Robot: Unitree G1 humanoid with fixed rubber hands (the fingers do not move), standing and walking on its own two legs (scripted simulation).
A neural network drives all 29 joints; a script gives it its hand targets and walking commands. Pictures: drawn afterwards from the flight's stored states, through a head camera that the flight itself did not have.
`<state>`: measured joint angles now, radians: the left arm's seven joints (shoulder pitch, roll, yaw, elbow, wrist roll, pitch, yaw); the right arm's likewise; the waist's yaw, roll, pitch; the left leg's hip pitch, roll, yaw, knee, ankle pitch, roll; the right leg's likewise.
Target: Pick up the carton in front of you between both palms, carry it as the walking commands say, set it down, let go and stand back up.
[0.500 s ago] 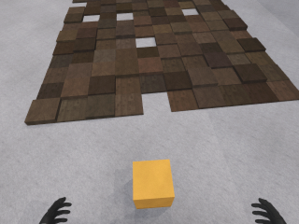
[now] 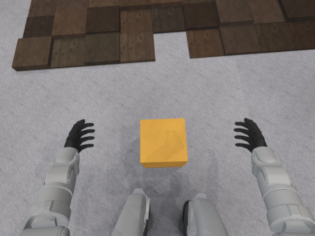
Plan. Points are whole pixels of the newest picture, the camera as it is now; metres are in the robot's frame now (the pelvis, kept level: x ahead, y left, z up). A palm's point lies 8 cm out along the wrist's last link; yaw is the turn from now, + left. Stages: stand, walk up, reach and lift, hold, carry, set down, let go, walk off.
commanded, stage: reach and lift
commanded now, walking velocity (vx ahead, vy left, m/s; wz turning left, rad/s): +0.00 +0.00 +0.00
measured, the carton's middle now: (163, 145) +0.44 +0.04 -0.57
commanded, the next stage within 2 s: none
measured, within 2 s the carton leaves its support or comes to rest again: neither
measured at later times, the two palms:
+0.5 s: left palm (106, 116) +0.45 +0.23 -0.17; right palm (220, 112) +0.48 -0.15 -0.18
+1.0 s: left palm (119, 138) +0.43 +0.23 -0.41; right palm (206, 135) +0.47 -0.15 -0.41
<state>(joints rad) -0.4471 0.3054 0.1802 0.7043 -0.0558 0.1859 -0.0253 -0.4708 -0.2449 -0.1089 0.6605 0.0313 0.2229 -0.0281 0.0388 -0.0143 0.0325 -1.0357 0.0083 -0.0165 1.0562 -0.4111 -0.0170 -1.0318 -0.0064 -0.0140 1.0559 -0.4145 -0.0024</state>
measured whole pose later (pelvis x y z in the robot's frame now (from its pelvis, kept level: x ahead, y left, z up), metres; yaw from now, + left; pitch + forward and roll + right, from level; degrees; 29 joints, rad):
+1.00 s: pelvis -0.07 +0.00 -0.26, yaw +0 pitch +44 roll +1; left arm -1.21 0.33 0.20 0.96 -0.21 0.06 0.09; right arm -1.29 -0.33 -0.07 0.97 0.17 0.09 -0.15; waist 0.07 -0.02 0.15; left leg -2.19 0.01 -0.01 1.95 -0.52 -0.02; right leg -2.21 0.01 0.01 1.95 -0.51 0.00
